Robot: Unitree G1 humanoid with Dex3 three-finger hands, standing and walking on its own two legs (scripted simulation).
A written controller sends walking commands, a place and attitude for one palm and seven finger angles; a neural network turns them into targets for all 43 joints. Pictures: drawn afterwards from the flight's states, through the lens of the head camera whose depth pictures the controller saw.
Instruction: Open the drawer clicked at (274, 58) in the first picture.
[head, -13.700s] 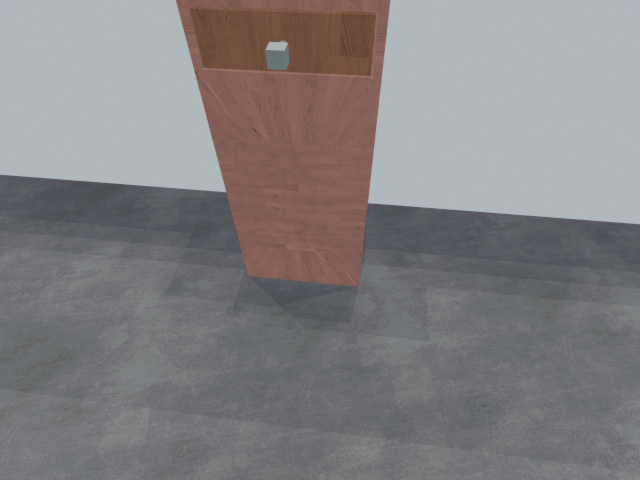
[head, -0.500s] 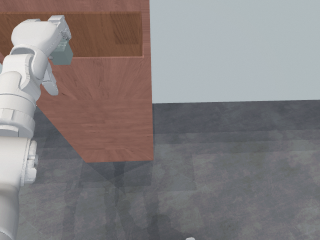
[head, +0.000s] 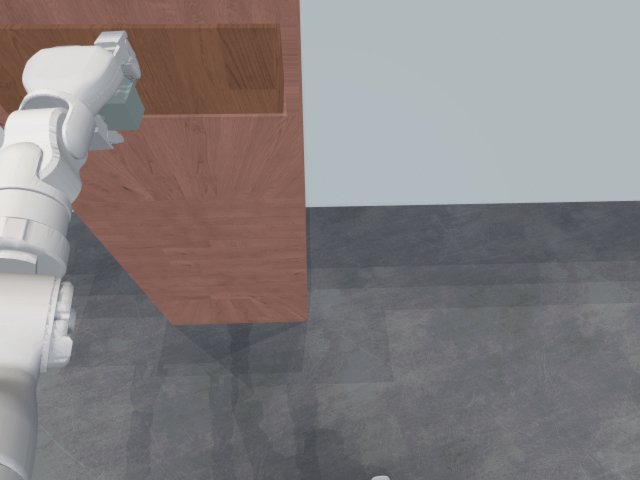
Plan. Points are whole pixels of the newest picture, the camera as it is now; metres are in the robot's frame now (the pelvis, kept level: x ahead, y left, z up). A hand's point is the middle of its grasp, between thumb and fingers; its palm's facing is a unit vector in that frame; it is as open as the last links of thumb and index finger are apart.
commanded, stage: close the thumb around the handle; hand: left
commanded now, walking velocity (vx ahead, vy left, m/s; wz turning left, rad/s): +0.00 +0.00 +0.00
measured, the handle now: (123, 96) +0.56 +0.22 +0.15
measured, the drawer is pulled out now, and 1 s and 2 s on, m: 0.00 0.00 0.06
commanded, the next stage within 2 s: pull the drawer open in 0.20 s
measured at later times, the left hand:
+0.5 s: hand (103, 132) +0.51 +0.24 +0.14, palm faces +0.00 -0.03 -1.00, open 9.5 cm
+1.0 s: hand (104, 142) +0.50 +0.24 +0.13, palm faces +0.04 -0.04 -1.00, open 9.1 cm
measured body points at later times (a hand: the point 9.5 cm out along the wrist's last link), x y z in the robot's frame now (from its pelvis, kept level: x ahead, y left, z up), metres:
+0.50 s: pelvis -0.01 +0.00 +0.00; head +0.08 -0.01 +0.44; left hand +0.50 +0.24 +0.19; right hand +0.01 -0.28 -0.13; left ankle -0.03 +0.11 -0.72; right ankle +0.00 -0.13 -0.72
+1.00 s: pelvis +0.03 +0.01 +0.01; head +0.09 -0.01 +0.45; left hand +0.49 +0.24 +0.19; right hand +0.11 -0.27 -0.12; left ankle -0.03 +0.11 -0.72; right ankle +0.00 -0.13 -0.72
